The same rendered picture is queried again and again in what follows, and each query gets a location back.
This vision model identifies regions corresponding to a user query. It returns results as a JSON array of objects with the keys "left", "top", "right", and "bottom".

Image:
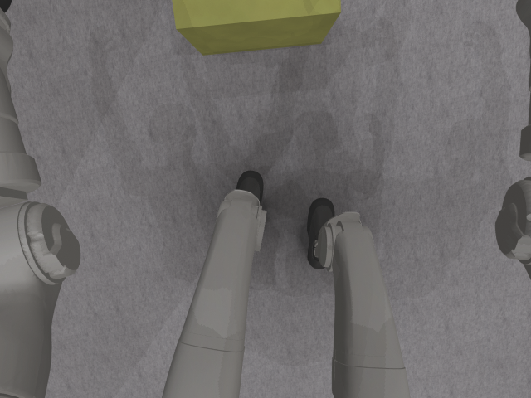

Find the left robot upper arm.
[{"left": 0, "top": 201, "right": 80, "bottom": 398}]

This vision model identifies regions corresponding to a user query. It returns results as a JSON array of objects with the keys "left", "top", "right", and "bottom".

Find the left robot forearm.
[{"left": 0, "top": 8, "right": 41, "bottom": 208}]

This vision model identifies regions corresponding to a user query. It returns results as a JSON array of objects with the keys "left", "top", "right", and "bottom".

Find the left robot foot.
[{"left": 236, "top": 171, "right": 263, "bottom": 205}]

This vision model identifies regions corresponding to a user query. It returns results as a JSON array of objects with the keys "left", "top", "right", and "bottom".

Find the carton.
[{"left": 172, "top": 0, "right": 341, "bottom": 56}]

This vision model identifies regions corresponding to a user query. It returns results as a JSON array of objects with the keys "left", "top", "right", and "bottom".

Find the right robot upper arm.
[{"left": 495, "top": 177, "right": 531, "bottom": 279}]

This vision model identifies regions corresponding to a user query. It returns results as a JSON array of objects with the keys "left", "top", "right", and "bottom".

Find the left robot thigh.
[{"left": 162, "top": 198, "right": 266, "bottom": 398}]

